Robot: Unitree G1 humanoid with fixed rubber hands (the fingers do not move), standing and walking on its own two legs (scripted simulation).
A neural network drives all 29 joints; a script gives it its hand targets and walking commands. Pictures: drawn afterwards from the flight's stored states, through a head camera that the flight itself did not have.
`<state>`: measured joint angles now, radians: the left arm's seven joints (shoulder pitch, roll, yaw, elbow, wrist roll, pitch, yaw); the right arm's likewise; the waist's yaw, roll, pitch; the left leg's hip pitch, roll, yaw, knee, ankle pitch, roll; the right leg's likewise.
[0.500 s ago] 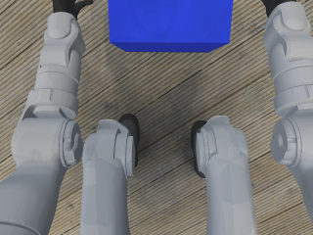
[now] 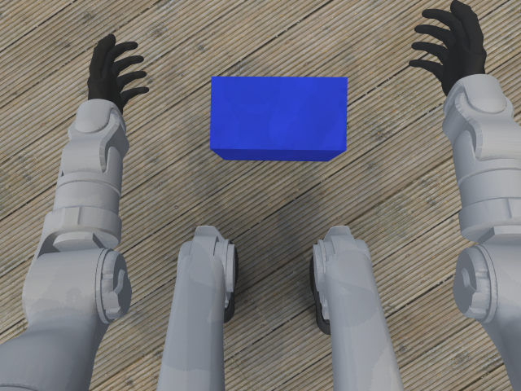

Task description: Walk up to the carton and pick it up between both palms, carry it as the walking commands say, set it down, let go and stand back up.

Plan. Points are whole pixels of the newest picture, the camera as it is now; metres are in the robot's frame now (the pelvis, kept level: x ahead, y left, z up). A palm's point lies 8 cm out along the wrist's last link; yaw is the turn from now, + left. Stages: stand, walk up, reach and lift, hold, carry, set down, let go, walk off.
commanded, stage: set down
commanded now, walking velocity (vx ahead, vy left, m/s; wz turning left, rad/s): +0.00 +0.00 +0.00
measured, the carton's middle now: (277, 124) +0.52 -0.02 -0.39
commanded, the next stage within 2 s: let go in 0.52 s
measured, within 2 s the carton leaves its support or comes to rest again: neither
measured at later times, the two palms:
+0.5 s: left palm (6, 52) +0.49 +0.23 +0.05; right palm out of the picture +0.50 -0.24 +0.06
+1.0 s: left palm out of the picture +0.38 +0.23 +0.14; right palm out of the picture +0.39 -0.25 +0.13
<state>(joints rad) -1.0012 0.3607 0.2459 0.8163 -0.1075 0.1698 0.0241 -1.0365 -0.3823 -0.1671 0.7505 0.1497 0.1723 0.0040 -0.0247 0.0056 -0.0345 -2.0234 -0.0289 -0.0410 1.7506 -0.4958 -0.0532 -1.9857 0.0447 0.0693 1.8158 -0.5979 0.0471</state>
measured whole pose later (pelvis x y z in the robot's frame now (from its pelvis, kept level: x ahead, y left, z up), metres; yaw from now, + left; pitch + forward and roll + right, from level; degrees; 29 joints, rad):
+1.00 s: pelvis +0.07 +0.00 +0.20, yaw -1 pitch +31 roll +1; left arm -0.24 0.26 0.10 0.47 -0.01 0.14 -0.08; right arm -0.27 -0.29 -0.16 0.49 0.03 0.14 0.07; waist 0.02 0.00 -0.19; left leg -1.17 -0.01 -0.04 0.97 -0.35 -0.03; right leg -1.13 0.02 0.07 1.01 -0.43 0.02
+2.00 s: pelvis +0.11 +0.00 +0.27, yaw -1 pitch +0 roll +0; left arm 0.23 0.26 0.08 0.52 0.02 0.07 0.00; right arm 0.20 -0.26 -0.03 0.60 -0.05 0.03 0.01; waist 0.00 -0.01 0.00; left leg -0.26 0.00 -0.04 0.57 -0.31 -0.02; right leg -0.21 0.00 0.06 0.56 -0.35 0.02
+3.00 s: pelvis +0.11 +0.00 +0.27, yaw -1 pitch +0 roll +0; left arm 0.23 0.28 0.08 0.58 0.02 0.01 0.02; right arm 0.20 -0.28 -0.03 0.67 -0.04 -0.01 -0.01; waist 0.01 -0.01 0.00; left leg -0.26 0.00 -0.04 0.57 -0.31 -0.01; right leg -0.21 0.00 0.06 0.56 -0.35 0.02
